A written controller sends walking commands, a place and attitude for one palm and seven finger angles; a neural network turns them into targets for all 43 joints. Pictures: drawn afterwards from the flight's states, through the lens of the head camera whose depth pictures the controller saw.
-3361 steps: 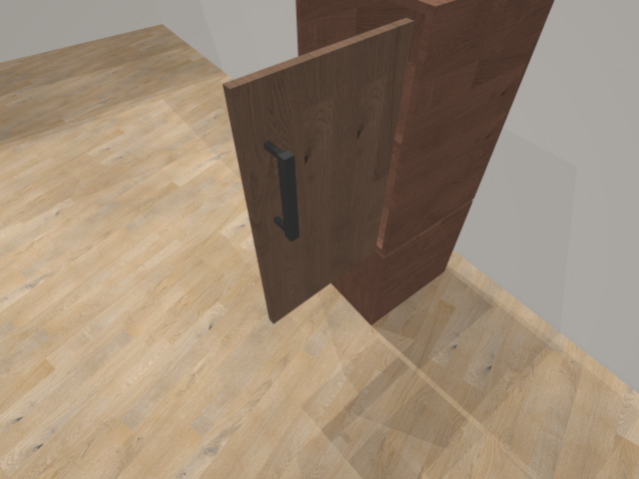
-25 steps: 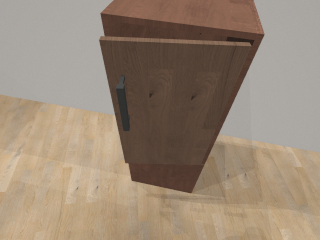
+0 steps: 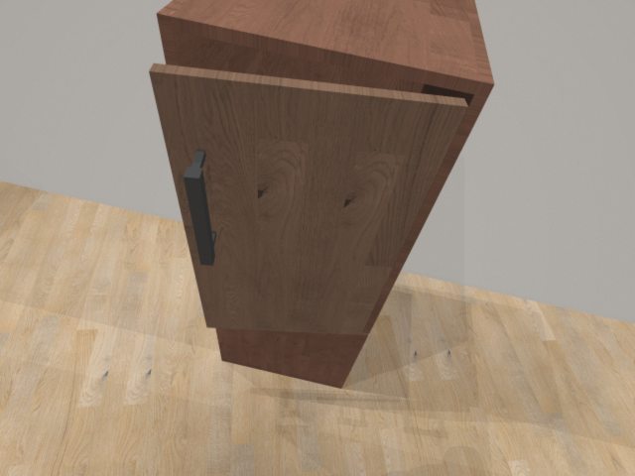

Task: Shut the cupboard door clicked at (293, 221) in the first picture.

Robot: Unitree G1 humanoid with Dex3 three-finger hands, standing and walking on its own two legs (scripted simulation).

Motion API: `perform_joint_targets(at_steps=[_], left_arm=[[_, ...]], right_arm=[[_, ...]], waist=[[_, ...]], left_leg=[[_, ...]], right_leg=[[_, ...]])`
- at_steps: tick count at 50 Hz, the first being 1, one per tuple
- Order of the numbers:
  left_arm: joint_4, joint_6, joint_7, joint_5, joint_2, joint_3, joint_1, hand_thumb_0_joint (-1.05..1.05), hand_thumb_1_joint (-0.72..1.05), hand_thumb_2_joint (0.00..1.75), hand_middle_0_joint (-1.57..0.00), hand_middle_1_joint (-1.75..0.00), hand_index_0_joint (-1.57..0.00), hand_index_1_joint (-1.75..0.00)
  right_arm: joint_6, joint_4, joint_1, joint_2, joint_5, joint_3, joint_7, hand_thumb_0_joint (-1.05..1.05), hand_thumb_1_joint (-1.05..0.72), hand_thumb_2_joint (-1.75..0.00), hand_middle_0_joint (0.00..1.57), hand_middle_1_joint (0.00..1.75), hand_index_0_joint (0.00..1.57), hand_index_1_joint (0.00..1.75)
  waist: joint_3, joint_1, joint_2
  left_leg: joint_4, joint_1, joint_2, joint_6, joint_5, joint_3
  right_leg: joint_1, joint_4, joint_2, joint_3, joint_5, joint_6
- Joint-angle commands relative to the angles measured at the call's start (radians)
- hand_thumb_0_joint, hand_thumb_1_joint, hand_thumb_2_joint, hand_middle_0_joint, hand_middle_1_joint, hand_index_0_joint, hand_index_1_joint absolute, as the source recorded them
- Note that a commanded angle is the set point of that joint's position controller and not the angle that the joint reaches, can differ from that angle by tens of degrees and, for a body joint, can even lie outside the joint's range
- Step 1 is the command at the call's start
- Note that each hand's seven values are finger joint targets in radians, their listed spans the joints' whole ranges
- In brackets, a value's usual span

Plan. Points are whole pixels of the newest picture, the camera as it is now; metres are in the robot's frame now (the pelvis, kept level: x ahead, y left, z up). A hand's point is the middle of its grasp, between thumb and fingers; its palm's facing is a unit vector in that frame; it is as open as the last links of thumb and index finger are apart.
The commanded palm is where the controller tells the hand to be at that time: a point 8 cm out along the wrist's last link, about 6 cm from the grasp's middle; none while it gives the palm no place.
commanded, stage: come to a stop and stand still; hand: left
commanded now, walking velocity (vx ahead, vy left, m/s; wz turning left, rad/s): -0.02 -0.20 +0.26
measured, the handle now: (204, 211) +0.42 +0.20 +0.07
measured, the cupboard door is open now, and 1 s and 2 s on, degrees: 11 11 11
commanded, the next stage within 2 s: look again from close up in 1.72 s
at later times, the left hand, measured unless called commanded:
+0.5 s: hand out of the picture +0.02 +0.12 -0.16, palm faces +0.08 -0.96 -0.25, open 7.3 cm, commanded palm none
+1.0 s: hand out of the picture +0.01 +0.19 -0.15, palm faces +0.03 -0.96 -0.28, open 7.4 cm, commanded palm none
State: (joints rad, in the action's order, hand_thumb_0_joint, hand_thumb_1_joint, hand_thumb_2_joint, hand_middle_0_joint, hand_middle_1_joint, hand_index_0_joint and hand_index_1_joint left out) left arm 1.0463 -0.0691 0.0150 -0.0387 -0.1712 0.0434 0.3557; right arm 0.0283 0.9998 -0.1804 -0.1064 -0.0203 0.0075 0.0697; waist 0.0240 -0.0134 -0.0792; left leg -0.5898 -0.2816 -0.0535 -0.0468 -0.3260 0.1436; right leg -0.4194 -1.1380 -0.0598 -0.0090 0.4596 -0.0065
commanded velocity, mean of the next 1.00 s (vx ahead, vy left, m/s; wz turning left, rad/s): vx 0.01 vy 0.09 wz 0.01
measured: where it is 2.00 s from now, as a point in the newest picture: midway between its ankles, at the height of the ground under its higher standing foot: outside the picture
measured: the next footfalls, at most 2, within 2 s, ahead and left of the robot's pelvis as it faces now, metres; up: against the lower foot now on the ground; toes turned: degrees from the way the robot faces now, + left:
right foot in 0.26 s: +0.05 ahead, -0.22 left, +0.00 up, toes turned -1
left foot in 0.64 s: +0.04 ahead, +0.05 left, +0.00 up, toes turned +8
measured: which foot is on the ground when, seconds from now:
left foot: down 0.00-0.26, up 0.28-0.62, down 0.64-1.00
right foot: up 0.00-0.24, down 0.26-0.64, up 0.66-0.84, down 0.86-1.00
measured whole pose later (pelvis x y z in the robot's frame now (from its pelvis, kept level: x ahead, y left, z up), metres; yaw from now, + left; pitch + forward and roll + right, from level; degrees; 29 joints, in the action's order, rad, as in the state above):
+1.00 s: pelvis +0.00 +0.00 +0.00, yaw +2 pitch +1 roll +1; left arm 1.01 0.00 0.03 -0.02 -0.15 -0.02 0.31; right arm 0.00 0.91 -0.21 -0.19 -0.01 0.00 0.01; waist -0.01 0.00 0.08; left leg -0.48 -0.25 0.08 -0.11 -0.26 0.16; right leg -0.25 -0.57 0.03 -0.03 0.34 0.00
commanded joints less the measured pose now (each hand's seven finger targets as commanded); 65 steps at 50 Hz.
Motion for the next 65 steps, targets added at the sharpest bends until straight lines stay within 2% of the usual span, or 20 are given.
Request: perform_joint_targets(at_steps=[1, 7, 10, 11, 13, 14, 15, 16, 17, 20, 28, 29, 30, 32, 37, 41, 44, 46, 51, 65], left_arm=[[-0.063, 0.003, -0.013, -0.003, -0.033, 0.024, 0.058, 0.00, 0.90, 0.90, -0.20, -0.30, -0.20, -0.30], [-0.099, 0.030, -0.012, 0.012, -0.009, 0.003, -0.062, 0.00, 0.90, 0.90, -0.20, -0.30, -0.20, -0.30], [-0.082, 0.067, -0.007, 0.016, -0.025, 0.002, -0.037, 0.00, 0.90, 0.90, -0.20, -0.30, -0.20, -0.30], [-0.060, 0.079, -0.002, 0.015, -0.064, 0.007, 0.007, 0.00, 0.90, 0.90, -0.20, -0.30, -0.20, -0.30], [-0.064, 0.095, 0.010, 0.006, -0.215, 0.027, 0.016, 0.00, 0.90, 0.90, -0.20, -0.30, -0.20, -0.30], [-0.088, 0.086, 0.008, 0.008, -0.241, 0.030, 0.009, 0.00, 0.90, 0.90, -0.20, -0.30, -0.20, -0.30], [-0.092, 0.078, 0.002, 0.003, -0.245, 0.029, -0.030, 0.00, 0.90, 0.90, -0.20, -0.30, -0.20, -0.30], [-0.089, 0.091, 0.008, 0.004, -0.229, 0.035, -0.047, 0.00, 0.90, 0.90, -0.20, -0.30, -0.20, -0.30], [-0.085, 0.095, 0.015, 0.008, -0.194, 0.027, -0.059, 0.00, 0.90, 0.90, -0.20, -0.30, -0.20, -0.30], [-0.092, 0.090, 0.026, 0.004, -0.182, 0.032, -0.053, 0.00, 0.90, 0.90, -0.20, -0.30, -0.20, -0.30], [-0.107, 0.059, 0.032, 0.001, -0.208, 0.047, -0.080, 0.00, 0.90, 0.90, -0.20, -0.30, -0.20, -0.30], [-0.111, 0.053, 0.032, 0.004, -0.192, 0.047, -0.100, 0.00, 0.90, 0.90, -0.20, -0.30, -0.20, -0.30], [-0.086, 0.068, 0.070, 0.016, -0.162, 0.005, -0.091, 0.00, 0.90, 0.90, -0.20, -0.30, -0.20, -0.30], [-0.139, 0.045, 0.043, 0.017, -0.137, 0.001, -0.017, 0.00, 0.90, 0.90, -0.20, -0.30, -0.20, -0.30], [-0.114, 0.051, 0.020, 0.010, -0.109, -0.006, -0.027, 0.00, 0.90, 0.90, -0.20, -0.30, -0.20, -0.30], [-0.093, 0.071, 0.022, 0.015, -0.068, -0.022, 0.015, 0.00, 0.90, 0.90, -0.20, -0.30, -0.20, -0.30], [-0.106, 0.097, 0.024, 0.013, -0.126, -0.033, -0.046, 0.00, 0.90, 0.90, -0.20, -0.30, -0.20, -0.30], [-0.113, 0.103, 0.027, 0.019, -0.126, -0.033, -0.090, 0.00, 0.90, 0.90, -0.20, -0.30, -0.20, -0.30], [-0.097, 0.081, 0.030, 0.025, -0.096, -0.034, -0.039, 0.00, 0.90, 0.90, -0.20, -0.30, -0.20, -0.30], [-0.036, 0.066, 0.029, 0.030, -0.086, -0.038, -0.061, 0.00, 0.90, 0.90, -0.20, -0.30, -0.20, -0.30]], right_arm=[[0.005, -0.008, -0.091, -0.189, -0.007, 0.038, 0.002, 0.00, -0.90, -0.90, 0.20, 0.30, 0.20, 0.30], [-0.011, -0.022, -0.122, -0.214, -0.020, 0.060, -0.035, 0.00, -0.90, -0.90, 0.20, 0.30, 0.20, 0.30], [-0.023, -0.020, -0.116, -0.217, -0.015, 0.061, -0.048, 0.00, -0.90, -0.90, 0.20, 0.30, 0.20, 0.30], [-0.024, -0.016, -0.119, -0.196, -0.010, 0.057, -0.053, 0.00, -0.90, -0.90, 0.20, 0.30, 0.20, 0.30], [-0.034, -0.053, -0.132, -0.091, 0.005, 0.036, -0.059, 0.00, -0.90, -0.90, 0.20, 0.30, 0.20, 0.30], [-0.045, -0.074, -0.094, -0.120, 0.001, 0.044, -0.060, 0.00, -0.90, -0.90, 0.20, 0.30, 0.20, 0.30], [-0.041, -0.074, -0.095, -0.105, -0.002, 0.044, -0.069, 0.00, -0.90, -0.90, 0.20, 0.30, 0.20, 0.30], [-0.051, -0.064, -0.091, -0.115, -0.005, 0.048, -0.067, 0.00, -0.90, -0.90, 0.20, 0.30, 0.20, 0.30], [-0.050, -0.053, -0.110, -0.148, -0.005, 0.052, -0.066, 0.00, -0.90, -0.90, 0.20, 0.30, 0.20, 0.30], [-0.053, -0.043, -0.115, -0.140, 0.005, 0.054, -0.072, 0.00, -0.90, -0.90, 0.20, 0.30, 0.20, 0.30], [-0.050, -0.061, -0.130, -0.102, 0.012, 0.048, -0.073, 0.00, -0.90, -0.90, 0.20, 0.30, 0.20, 0.30], [-0.042, -0.037, -0.184, -0.100, 0.014, 0.049, -0.070, 0.00, -0.90, -0.90, 0.20, 0.30, 0.20, 0.30], [-0.029, -0.098, -0.170, -0.210, 0.013, 0.051, -0.070, 0.00, -0.90, -0.90, 0.20, 0.30, 0.20, 0.30], [-0.041, -0.170, -0.087, -0.267, -0.008, 0.061, -0.072, 0.00, -0.90, -0.90, 0.20, 0.30, 0.20, 0.30], [-0.032, -0.198, -0.044, -0.223, -0.010, 0.041, -0.059, 0.00, -0.90, -0.90, 0.20, 0.30, 0.20, 0.30], [-0.024, -0.195, -0.035, -0.211, -0.002, 0.030, -0.053, 0.00, -0.90, -0.90, 0.20, 0.30, 0.20, 0.30], [-0.026, -0.172, -0.089, -0.153, 0.010, 0.015, -0.057, 0.00, -0.90, -0.90, 0.20, 0.30, 0.20, 0.30], [-0.021, -0.132, -0.130, -0.161, 0.004, 0.010, -0.058, 0.00, -0.90, -0.90, 0.20, 0.30, 0.20, 0.30], [0.005, -0.093, -0.113, -0.189, 0.000, 0.003, -0.047, 0.00, -0.90, -0.90, 0.20, 0.30, 0.20, 0.30], [0.008, 0.015, -0.155, -0.183, 0.001, -0.011, -0.029, 0.00, -0.90, -0.90, 0.20, 0.30, 0.20, 0.30]], waist=[[0.029, -0.015, 0.200], [-0.007, 0.030, 0.328], [-0.047, 0.001, 0.274], [-0.068, -0.023, 0.187], [-0.054, -0.023, -0.219], [-0.041, -0.046, -0.111], [0.004, -0.019, -0.038], [0.013, -0.020, -0.234], [0.022, -0.009, -0.272], [-0.011, -0.015, -0.169], [-0.020, 0.006, -0.133], [-0.024, 0.034, -0.097], [-0.063, 0.078, 0.244], [-0.058, 0.008, 0.514], [-0.005, -0.003, 0.259], [-0.019, -0.030, 0.060], [0.004, 0.045, -0.038], [-0.024, 0.064, -0.123], [-0.026, 0.014, 0.097], [-0.026, 0.009, 0.096]], left_leg=[[0.273, -0.020, -0.264, -0.127, 0.603, -0.192], [0.275, 0.031, -0.172, -0.103, 0.315, -0.146], [0.179, -0.005, -0.123, -0.052, 0.133, -0.147], [0.110, -0.042, -0.077, -0.009, 0.033, -0.124], [-0.133, -0.207, 0.032, 0.062, -0.244, -0.062], [-0.221, -0.189, 0.017, 0.053, -0.271, -0.111], [-0.275, -0.183, 0.026, 0.044, -0.243, -0.112], [-0.346, -0.258, 0.032, 0.056, -0.194, -0.111], [-0.378, -0.274, 0.016, 0.062, -0.148, -0.132], [-0.401, -0.253, 0.036, 0.083, -0.108, -0.104], [-0.017, 0.022, 0.073, 0.074, 0.026, -0.056], [0.108, 0.132, 0.068, 0.072, 0.105, -0.049], [0.090, 0.108, -0.033, 0.078, 0.088, -0.077], [0.276, -0.016, -0.149, -0.041, -0.034, -0.348], [0.276, -0.066, -0.170, -0.100, 0.128, -0.322], [0.214, -0.066, -0.143, -0.088, 0.125, -0.265], [0.133, 0.018, -0.002, 0.003, 0.026, -0.162], [0.148, 0.112, -0.005, 0.003, 0.125, -0.157], [0.276, 0.112, -0.080, -0.022, 0.301, -0.226], [0.278, 0.179, -0.078, -0.016, 0.444, -0.209]], right_leg=[[-0.068, -0.094, 0.081, 0.041, -0.136, 0.035], [0.011, 0.318, 0.097, -0.080, -0.079, 0.053], [0.198, 0.623, 0.061, -0.127, -0.172, 0.052], [0.290, 0.721, 0.084, -0.092, -0.234, 0.053], [0.289, 0.886, 0.417, 0.305, -0.229, -0.042], [0.220, 0.922, 0.475, 0.352, -0.204, -0.110], [0.149, 0.905, 0.449, 0.301, -0.162, -0.131], [0.195, 0.893, 0.415, 0.342, -0.319, -0.114], [0.230, 0.853, 0.403, 0.286, -0.482, -0.113], [0.270, 0.780, 0.387, 0.176, -0.709, -0.129], [0.096, 0.731, 0.349, 0.130, -0.403, -0.111], [0.031, 0.677, 0.312, 0.106, -0.310, -0.082], [0.106, 0.576, 0.247, 0.074, -0.283, -0.050], [-0.003, 0.317, 0.089, -0.052, 0.092, -0.020], [0.020, 0.235, 0.103, -0.015, 0.009, -0.023], [0.169, 0.570, 0.108, 0.009, -0.131, -0.021], [0.077, 0.780, 0.284, 0.256, -0.213, -0.122], [0.062, 0.736, 0.228, 0.184, -0.283, -0.103], [0.155, 0.661, 0.142, 0.076, -0.245, -0.045], [0.225, 0.702, 0.156, 0.061, -0.301, -0.043]])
